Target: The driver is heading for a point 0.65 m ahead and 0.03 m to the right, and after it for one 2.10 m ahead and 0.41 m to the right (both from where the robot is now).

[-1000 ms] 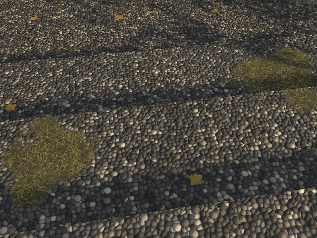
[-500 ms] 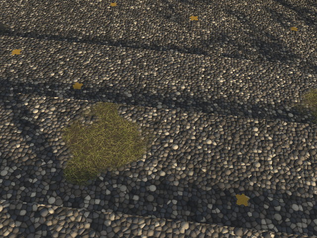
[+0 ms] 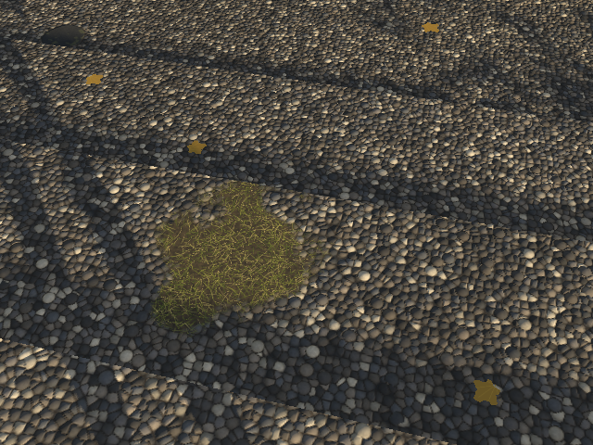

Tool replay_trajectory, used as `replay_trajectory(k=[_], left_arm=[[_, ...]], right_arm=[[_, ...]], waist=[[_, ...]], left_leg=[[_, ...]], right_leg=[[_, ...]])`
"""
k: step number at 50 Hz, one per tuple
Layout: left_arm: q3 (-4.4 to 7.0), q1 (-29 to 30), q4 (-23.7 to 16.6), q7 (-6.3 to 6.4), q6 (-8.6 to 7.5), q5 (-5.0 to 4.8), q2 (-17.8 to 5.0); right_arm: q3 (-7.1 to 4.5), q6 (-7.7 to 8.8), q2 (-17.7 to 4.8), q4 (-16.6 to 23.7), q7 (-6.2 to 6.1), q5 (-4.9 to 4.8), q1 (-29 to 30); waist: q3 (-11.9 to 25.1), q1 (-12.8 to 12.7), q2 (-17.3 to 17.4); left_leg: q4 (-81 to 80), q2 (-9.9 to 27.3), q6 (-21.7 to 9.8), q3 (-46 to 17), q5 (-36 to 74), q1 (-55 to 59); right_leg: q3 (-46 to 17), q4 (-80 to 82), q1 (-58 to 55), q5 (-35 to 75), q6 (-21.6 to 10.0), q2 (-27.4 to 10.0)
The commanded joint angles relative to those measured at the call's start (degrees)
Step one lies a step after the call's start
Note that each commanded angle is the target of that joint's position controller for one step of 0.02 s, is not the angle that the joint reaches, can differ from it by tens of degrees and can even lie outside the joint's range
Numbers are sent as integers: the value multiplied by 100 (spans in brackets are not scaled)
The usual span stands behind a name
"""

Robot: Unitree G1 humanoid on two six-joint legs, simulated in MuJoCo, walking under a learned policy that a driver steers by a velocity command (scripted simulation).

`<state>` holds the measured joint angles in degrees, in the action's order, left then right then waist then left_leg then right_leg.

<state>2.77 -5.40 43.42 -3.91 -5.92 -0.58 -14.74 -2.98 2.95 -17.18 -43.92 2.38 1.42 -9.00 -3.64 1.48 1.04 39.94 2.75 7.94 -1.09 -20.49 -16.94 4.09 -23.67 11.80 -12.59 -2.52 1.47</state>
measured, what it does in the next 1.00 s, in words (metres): walks ahead: left foot, then right foot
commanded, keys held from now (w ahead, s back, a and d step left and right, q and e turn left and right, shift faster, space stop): w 0.54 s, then no key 0.46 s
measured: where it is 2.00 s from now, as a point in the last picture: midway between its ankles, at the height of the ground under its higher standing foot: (314, 398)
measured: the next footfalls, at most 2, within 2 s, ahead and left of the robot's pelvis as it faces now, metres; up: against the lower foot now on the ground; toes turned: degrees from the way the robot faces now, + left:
left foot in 0.02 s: +0.02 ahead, +0.14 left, +0.00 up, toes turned +2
right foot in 0.58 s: +0.33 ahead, -0.09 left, +0.00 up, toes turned -2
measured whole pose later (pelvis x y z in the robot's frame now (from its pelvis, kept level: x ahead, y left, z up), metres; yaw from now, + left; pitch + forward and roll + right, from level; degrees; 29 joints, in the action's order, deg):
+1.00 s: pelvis +0.30 +0.00 -0.01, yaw +0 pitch +1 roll -3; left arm 2.2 -10.6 48.0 -5.0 -6.4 0.2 -14.5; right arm 0.3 4.1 -15.2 -44.6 3.8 1.2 -8.9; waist -3.6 -1.0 2.0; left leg 32.5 5.4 0.7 0.5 -10.8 -22.2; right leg 3.9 -27.3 12.4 -15.0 -2.2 4.0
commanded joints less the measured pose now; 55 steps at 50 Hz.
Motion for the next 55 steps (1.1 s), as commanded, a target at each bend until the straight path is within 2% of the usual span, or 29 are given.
replay_trajectory(k=[1, 3, 4, 6, 8, 10, 11, 12, 13, 15, 17, 19, 22, 27, 29, 30, 31, 32, 33, 34, 35, 37, 40, 43, 47, 48, 49, 51, 55], left_arm=[[262, -69, -221, -233, 119, 103, -958], [394, -636, -181, -39, 96, 270, -1175], [373, -600, -243, 121, 10, 314, -1075], [266, -556, -201, 366, -79, 260, -816], [187, -77, -317, 428, -40, 167, -730], [209, 370, -446, 385, 90, 296, -812], [190, 454, -539, 379, 110, 385, -690], [144, 646, -682, 332, 92, 424, -485], [101, 706, -687, 223, 21, 454, -388], [131, 302, -430, 248, -45, 368, -383], [145, 159, -345, 238, -1, 557, -350], [77, 344, -341, 159, 70, 560, -112], [-32, 858, -440, -20, 152, 435, 102], [46, 892, -510, 2, 96, 315, -389], [217, -106, -242, 82, -11, 131, -864], [250, -1161, -13, 120, -42, 224, -1172], [245, -2622, 270, 158, 19, 362, -1143], [241, -3311, 646, 190, -91, 584, -1005], [291, -2495, 603, 219, -201, 436, -1108], [240, -1795, 493, 288, -172, 326, -812], [125, -1438, 497, 316, -154, 261, -529], [-1, -582, 212, 315, -178, 263, -150], [133, 139, 9, 231, -340, 256, -646], [182, -34, 86, 19, -330, 247, -798], [61, -214, 98, -202, -170, 95, -560], [20, -656, 123, -206, -119, 26, -402], [25, -1732, 287, -124, -71, -15, -354], [113, -1157, 131, 1, 64, 59, -791], [63, -713, -81, -64, 46, -14, -727]], right_arm=[[-31, 34, -408, -23, 161, -181, -836], [-180, 161, -1094, 351, -73, 70, -295], [-189, 182, -1075, 347, -126, 96, -189], [-40, 243, -518, 376, -186, 91, 6], [15, 308, -276, 321, -186, 199, -263], [-42, 423, -316, 81, -110, 204, -852], [-75, 468, -418, -46, -111, 221, -1198], [-147, 527, -714, -183, -165, 227, -1778], [-211, 575, -987, -129, -192, 214, -2214], [-80, 577, -548, -378, -194, 316, -2446], [76, 506, -226, -382, -200, 296, -2102], [150, 420, -146, -315, -217, 220, -1901], [157, 329, -315, -456, -110, 158, -2027], [69, 262, -676, -633, 28, 277, -1831], [63, 319, -655, -619, 15, 341, -1654], [213, 335, -137, -604, 15, 391, -2410], [396, 371, 338, -600, 151, 446, -2936], [170, 371, -171, -333, 232, 203, -1445], [123, 396, -195, -215, 142, 142, -1017], [95, 381, -338, -221, -4, 251, -950], [190, 337, -95, -161, -85, 365, -1014], [301, 191, 194, -149, -88, 347, -1113], [223, 28, -15, -244, 71, 178, -1422], [273, -89, -19, -98, 202, 230, -1067], [96, 157, -529, 37, 87, 100, -760], [59, 233, -783, 235, 61, -58, -394], [114, 276, -854, 473, 130, -213, 330], [89, 184, -746, 352, 219, -121, 438], [49, 84, -677, 313, 158, -82, 271]], waist=[[591, 84, -505], [334, -387, -488], [69, -435, -474], [-97, -456, -838], [-10, -130, -659], [-65, 232, -481], [51, 309, -112], [174, 504, 637], [34, 777, 943], [-310, 647, 459], [-301, 376, 340], [-365, 277, 299], [-469, 335, 421], [-445, -112, 564], [400, -604, 285], [1885, -574, -516], [3153, -937, -1554], [1660, -1349, -768], [666, -965, -580], [510, -680, -303], [595, -330, -210], [603, 177, -204], [572, 582, -267], [568, 420, -230], [714, 269, -40], [878, -80, 195], [1214, -722, 605], [782, -445, 263], [752, -170, 99]], left_leg=[[-1245, -41, -196, 319, 1154, 870], [-785, -18, -1020, 143, -569, -182], [-964, 119, -1353, -162, -1015, -883], [-744, 79, -1404, 49, -297, -1260], [-978, -144, -1552, 415, -289, -13], [-1478, -247, -1631, 515, 51, 970], [-1637, 9, -1823, 63, 7, 1428], [-2089, 792, -2384, -1365, 346, 2249], [-2684, 1772, -3010, -2938, 1457, 3268], [-2805, 2009, -2750, -2473, 1876, 3450], [-2993, 1557, -2414, -1643, 1536, 3054], [-3414, 1189, -2151, -1021, 1197, 2478], [-3603, 879, -2022, -300, 1497, 1662], [-3149, 1241, -2097, -348, 2954, 1566], [-1541, 597, -1438, 292, 4851, 1194], [75, 10, -961, 466, 3497, 139], [2259, -900, -665, 263, -1187, -1405], [3711, -726, -915, -554, -1496, -2332], [3878, -193, -1053, -616, -1091, -2471], [3682, 115, -1057, -492, -986, -2082], [3340, 340, -1054, -493, -824, -1664], [2599, 533, -880, -377, -795, -913], [1191, 395, -534, 129, 317, 204], [237, 391, -437, 31, 1308, 399], [-844, 339, -920, 126, 2506, 785], [-1199, 639, -1306, -151, 3845, 914], [-1429, 1123, -1915, -712, 3760, 876], [-1433, 570, -1321, -293, 1947, 15], [-1256, 349, -1088, -33, 1941, 434]], right_leg=[[-1030, -141, -45, 1116, -697, -1058], [-1787, 464, -205, -2339, -1034, -1337], [-2099, 682, -477, -2868, -1141, -1525], [-2678, 1093, -1061, -2928, -1388, -2044], [-2161, 1210, -399, -2545, -1258, -1750], [-1315, 802, 35, -1896, -1078, -1230], [-894, 137, 277, -1376, -881, -894], [-347, -1267, 1173, -936, -439, -296], [-414, -2430, 2708, -1667, -195, 111], [-1003, -3818, 3643, -1910, -329, -281], [-747, -3896, 3486, -1298, -396, -452], [-392, -3103, 2936, -565, -303, -514], [90, -1637, 1770, 46, -85, -282], [92, -755, 918, 904, -334, 62], [58, -773, -738, 1667, -719, 190], [-875, -1287, -3028, 3318, -1583, -717], [-3614, -318, -4991, 3403, -2861, -2347], [-3673, 288, -3935, 3039, -2148, -2206], [-2872, 353, -2458, 2919, -1801, -2188], [-2399, 482, -1567, 3398, -1801, -2076], [-1979, 605, -1010, 4062, -1754, -1945], [-1476, 1046, -15, 4460, -1557, -1662], [-433, 1220, 1240, 4091, -1157, -960], [-671, 867, 1211, 3547, -1149, -1130], [-831, -29, 680, 2172, -786, -849], [-661, -189, 422, 1371, -395, -502], [-416, -141, 94, 366, 20, -149], [-324, -90, -281, 413, 30, -106], [-461, 102, -12, 627, -110, -245]])
Keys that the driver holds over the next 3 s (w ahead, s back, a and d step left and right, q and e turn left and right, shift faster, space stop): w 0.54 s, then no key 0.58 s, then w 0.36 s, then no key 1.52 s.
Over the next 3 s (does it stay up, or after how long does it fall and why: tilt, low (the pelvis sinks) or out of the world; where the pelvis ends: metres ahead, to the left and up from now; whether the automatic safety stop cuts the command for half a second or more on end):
stays up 0.70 -0.03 -0.16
